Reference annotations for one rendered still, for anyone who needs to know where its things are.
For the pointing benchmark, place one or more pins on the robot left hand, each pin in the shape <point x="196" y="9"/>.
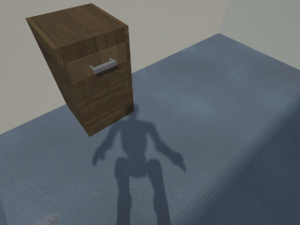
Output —
<point x="49" y="219"/>

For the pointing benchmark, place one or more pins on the handle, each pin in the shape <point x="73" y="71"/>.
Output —
<point x="104" y="66"/>

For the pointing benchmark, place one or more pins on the cabinet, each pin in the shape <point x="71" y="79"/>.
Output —
<point x="68" y="34"/>

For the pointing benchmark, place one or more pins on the drawer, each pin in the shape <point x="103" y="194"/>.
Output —
<point x="79" y="69"/>

